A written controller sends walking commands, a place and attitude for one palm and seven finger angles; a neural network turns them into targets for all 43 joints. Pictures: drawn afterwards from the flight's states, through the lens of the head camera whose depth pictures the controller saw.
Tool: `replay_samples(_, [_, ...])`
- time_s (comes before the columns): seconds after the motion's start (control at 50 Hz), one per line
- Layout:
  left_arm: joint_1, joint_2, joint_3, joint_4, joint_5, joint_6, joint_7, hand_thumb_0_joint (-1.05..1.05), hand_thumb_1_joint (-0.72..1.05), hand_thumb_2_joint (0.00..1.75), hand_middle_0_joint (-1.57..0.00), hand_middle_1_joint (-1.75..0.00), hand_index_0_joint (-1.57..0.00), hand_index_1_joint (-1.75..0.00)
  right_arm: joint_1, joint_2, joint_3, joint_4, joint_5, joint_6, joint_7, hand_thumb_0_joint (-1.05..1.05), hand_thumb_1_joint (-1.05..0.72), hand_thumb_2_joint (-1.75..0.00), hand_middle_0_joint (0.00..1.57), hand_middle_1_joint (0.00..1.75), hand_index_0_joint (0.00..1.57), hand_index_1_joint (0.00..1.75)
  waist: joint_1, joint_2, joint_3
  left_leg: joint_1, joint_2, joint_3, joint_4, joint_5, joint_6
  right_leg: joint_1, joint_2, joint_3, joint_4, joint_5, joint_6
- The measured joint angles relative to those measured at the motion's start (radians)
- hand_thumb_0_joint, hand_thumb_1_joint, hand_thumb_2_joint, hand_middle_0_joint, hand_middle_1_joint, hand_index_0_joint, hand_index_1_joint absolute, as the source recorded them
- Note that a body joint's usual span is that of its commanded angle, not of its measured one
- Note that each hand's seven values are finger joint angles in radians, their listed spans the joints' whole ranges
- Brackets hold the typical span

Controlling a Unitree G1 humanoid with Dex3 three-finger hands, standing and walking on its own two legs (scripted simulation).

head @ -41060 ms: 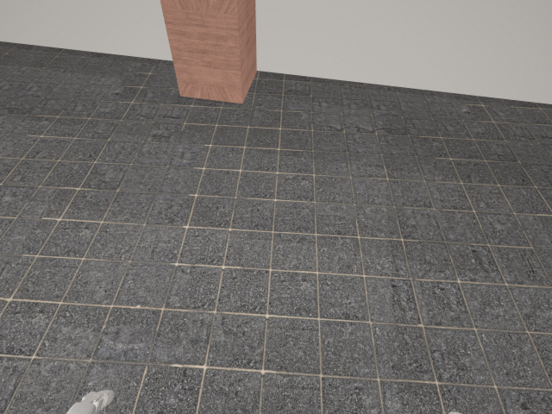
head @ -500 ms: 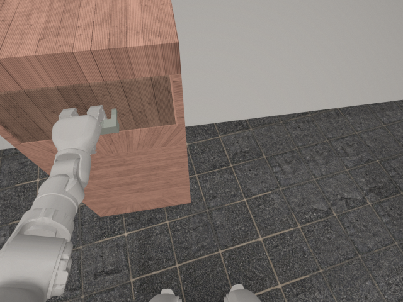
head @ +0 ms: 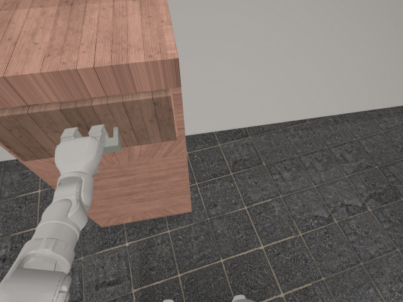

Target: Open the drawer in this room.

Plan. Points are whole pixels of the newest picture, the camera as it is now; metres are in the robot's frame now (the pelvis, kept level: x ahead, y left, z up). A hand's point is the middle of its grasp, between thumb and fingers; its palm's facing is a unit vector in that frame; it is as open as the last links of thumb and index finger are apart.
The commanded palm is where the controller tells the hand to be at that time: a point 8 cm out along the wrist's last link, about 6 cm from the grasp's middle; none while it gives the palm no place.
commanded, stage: pull the drawer open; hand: left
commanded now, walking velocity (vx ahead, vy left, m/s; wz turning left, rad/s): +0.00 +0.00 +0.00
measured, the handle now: (90, 141) +0.46 +0.26 +0.01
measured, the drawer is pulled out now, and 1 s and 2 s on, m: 0.02 0.11 0.25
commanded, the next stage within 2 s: none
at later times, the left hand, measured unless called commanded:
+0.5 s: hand (91, 169) +0.40 +0.25 -0.01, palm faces -0.05 -0.05 -1.00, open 5.8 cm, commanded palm +0.35 +0.24 +0.04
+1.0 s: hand (89, 204) +0.32 +0.23 -0.02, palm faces +0.02 -0.06 -1.00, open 5.8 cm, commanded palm +0.29 +0.23 +0.04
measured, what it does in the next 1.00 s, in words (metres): stands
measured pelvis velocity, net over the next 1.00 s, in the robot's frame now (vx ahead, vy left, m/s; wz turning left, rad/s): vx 0.00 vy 0.00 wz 0.03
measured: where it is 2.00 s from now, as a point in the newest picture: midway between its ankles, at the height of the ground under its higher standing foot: outside the picture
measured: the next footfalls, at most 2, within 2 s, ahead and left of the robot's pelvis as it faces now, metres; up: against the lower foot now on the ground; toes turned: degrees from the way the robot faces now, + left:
none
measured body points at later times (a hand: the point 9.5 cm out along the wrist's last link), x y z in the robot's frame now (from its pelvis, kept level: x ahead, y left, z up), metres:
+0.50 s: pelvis -0.01 -0.01 +0.00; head +0.07 -0.02 +0.44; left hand +0.39 +0.24 +0.04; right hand +0.05 -0.27 -0.14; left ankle -0.04 +0.10 -0.70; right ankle -0.01 -0.13 -0.70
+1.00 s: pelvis +0.00 +0.00 +0.01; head +0.07 -0.01 +0.45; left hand +0.31 +0.23 +0.04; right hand +0.17 -0.25 -0.11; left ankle -0.04 +0.10 -0.70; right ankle -0.01 -0.13 -0.70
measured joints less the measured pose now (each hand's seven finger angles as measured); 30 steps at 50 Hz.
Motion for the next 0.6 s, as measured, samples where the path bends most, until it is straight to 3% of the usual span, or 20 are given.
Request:
replay_samples(0.06, [0.032, -0.015, -0.013, -0.034, 0.005, 0.002, 0.017, 0.01, 0.72, 0.78, -0.29, -1.35, -0.37, -1.34, -0.009, -0.001, 0.002, 0.0, -0.001, -0.004, -0.002, 0.01, -0.91, -0.9, 0.2, 0.3, 0.2, 0.3, 0.007, -0.001, 0.004, 0.016, -0.003, -0.005, -0.005, -0.002, 0.001, 0.019, -0.003, -0.005, -0.005, -0.004, 0.001])
replay_samples(0.18, [-0.042, -0.025, -0.034, 0.027, 0.042, -0.018, 0.04, 0.0, 0.7, 0.81, -0.32, -1.35, -0.37, -1.34, -0.048, -0.003, 0.008, 0.018, -0.012, -0.006, -0.01, 0.0, -0.91, -0.9, 0.2, 0.3, 0.2, 0.3, 0.021, -0.012, 0.01, -0.012, -0.015, -0.027, 0.025, -0.005, -0.003, -0.002, -0.015, -0.028, 0.027, -0.018, -0.003])
replay_samples(0.4, [-0.119, -0.006, -0.028, 0.132, 0.029, -0.011, 0.007, 0.0, 0.69, 0.8, -0.35, -1.35, -0.39, -1.35, -0.056, 0.005, 0.012, 0.011, -0.008, -0.011, -0.018, 0.0, -0.91, -0.9, 0.2, 0.3, 0.2, 0.3, 0.013, -0.005, 0.011, -0.032, -0.012, -0.026, 0.037, 0.006, -0.01, -0.029, -0.012, -0.028, 0.049, -0.01, -0.01])
replay_samples(0.6, [0.029, 0.001, 0.008, -0.008, 0.002, -0.013, 0.007, 0.01, 0.71, 0.77, -0.31, -1.35, -0.37, -1.35, 0.001, -0.002, -0.001, 0.004, 0.004, -0.004, -0.014, 0.01, -0.91, -0.9, 0.2, 0.3, 0.2, 0.3, 0.008, 0.0, 0.009, 0.001, 0.003, -0.003, 0.006, 0.01, -0.012, -0.007, 0.003, -0.004, 0.022, 0.002, -0.012])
